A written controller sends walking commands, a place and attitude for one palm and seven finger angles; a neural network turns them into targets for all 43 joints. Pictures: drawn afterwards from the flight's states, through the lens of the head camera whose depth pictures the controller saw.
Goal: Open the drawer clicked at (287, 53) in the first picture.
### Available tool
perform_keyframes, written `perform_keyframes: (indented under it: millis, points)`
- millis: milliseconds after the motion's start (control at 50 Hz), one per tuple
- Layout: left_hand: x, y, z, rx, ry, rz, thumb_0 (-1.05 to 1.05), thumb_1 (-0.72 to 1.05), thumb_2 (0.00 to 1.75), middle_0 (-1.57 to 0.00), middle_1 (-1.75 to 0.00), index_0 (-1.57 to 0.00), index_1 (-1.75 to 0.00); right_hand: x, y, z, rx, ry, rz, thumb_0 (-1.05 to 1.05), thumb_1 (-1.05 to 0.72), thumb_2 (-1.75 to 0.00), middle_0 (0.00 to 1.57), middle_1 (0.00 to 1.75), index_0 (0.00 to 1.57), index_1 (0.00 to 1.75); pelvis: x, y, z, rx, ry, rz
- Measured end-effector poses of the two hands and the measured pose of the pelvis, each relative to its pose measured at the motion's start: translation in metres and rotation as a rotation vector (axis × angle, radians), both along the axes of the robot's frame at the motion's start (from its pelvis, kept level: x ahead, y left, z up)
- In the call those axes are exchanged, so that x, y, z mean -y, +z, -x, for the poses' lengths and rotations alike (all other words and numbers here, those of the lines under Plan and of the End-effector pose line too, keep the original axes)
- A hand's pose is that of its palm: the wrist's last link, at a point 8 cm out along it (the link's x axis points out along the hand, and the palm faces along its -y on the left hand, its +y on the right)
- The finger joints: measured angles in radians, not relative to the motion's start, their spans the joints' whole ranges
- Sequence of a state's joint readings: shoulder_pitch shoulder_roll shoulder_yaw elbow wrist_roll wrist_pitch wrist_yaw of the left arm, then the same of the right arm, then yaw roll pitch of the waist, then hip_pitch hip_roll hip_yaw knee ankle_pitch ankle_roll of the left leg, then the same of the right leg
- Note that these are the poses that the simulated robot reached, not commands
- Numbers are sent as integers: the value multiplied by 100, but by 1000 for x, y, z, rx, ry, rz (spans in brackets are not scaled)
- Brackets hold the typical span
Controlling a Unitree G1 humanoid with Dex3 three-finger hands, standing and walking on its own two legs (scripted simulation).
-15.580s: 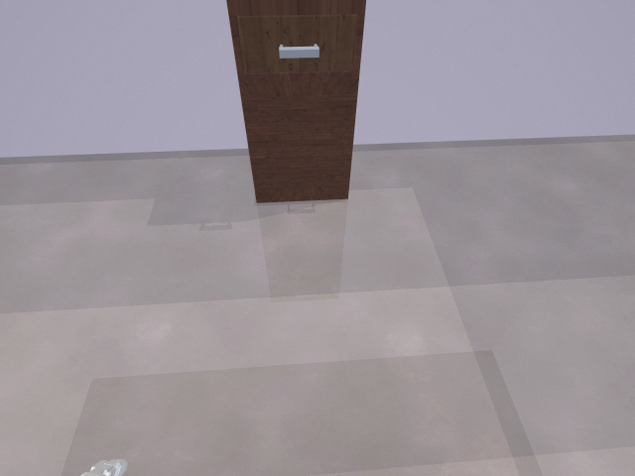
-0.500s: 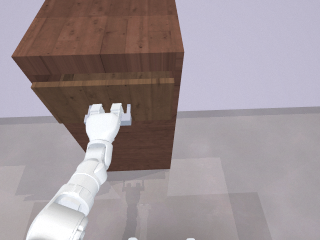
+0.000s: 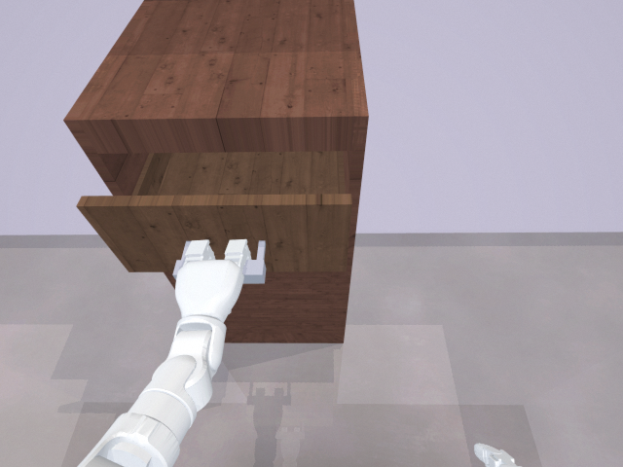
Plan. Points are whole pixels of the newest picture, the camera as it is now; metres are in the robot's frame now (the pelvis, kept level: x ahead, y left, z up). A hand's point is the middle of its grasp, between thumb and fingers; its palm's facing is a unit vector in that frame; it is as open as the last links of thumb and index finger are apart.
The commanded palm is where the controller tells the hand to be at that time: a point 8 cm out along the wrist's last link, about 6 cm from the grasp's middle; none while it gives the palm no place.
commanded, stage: pull the drawer open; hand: left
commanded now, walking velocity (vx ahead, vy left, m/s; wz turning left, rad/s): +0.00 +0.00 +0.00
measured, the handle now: (223, 259) +0.42 +0.15 -0.01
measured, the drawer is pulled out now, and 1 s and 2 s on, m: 0.11 0.22 0.30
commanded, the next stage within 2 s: open the thumb to release the handle in 1.86 s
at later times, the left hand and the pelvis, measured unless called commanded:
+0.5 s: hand (216, 337) +0.30 +0.15 -0.03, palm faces -0.01 -0.08 -1.00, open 6.3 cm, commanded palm +0.26 +0.15 +0.02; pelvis +0.00 -0.01 +0.00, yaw +0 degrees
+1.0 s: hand (210, 382) +0.24 +0.15 -0.03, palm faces -0.01 -0.12 -0.99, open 6.3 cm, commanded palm +0.20 +0.15 +0.02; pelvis +0.00 -0.02 +0.00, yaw +0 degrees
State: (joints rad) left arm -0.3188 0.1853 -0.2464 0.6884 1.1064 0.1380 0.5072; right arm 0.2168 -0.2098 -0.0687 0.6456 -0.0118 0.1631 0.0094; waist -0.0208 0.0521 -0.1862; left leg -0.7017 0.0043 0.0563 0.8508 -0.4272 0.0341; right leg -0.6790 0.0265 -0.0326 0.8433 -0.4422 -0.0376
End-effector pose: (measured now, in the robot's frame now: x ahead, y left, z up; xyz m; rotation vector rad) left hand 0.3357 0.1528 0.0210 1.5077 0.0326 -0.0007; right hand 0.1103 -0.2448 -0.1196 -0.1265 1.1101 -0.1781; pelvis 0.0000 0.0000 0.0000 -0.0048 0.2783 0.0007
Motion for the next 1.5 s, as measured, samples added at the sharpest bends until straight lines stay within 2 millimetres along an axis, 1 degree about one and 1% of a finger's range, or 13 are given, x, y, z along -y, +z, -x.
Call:
perform_keyframes:
  millis: [240, 520, 880, 1080, 1260, 1500]
  points:
    - [0, 0, 29, 1, 7, 9, 1, 65, 80, -26, -134, -33, -128, 2, 3, -10, 45, 23, -5, 1, -91, -90, 20, 30, 20, 30, 5, 1, 3, 27, -1, -8]
    - [1, 0, 58, 5, 16, 20, 2, 65, 80, -26, -134, -34, -128, 3, 10, -30, 114, 59, -9, 1, -91, -90, 19, 30, 20, 30, 10, 1, 5, 46, 0, -15]
    - [2, 0, 101, 7, 35, 46, 3, 65, 80, -24, -135, -36, -128, -5, 14, -58, 192, 124, -46, 1, -91, -90, 19, 30, 20, 30, 14, -3, 4, 62, 1, -21]
    - [2, 0, 129, 12, 42, 67, 4, 65, 79, -24, -135, -36, -127, -11, 18, -71, 242, 161, -58, 1, -91, -90, 19, 30, 20, 30, 17, -5, 5, 65, -1, -25]
    - [3, 0, 150, 18, 47, 69, 4, 64, 80, -24, -135, -37, -128, -12, 17, -76, 271, 184, -65, 1, -91, -90, 19, 30, 20, 30, 19, -10, 9, 66, -1, -27]
    - [3, 1, 181, 9, 59, 88, 5, 64, 78, -24, -135, -37, -128, -11, 14, -73, 298, 211, -80, 1, -91, -90, 19, 30, 20, 30, 23, -16, 13, 61, -8, -34]
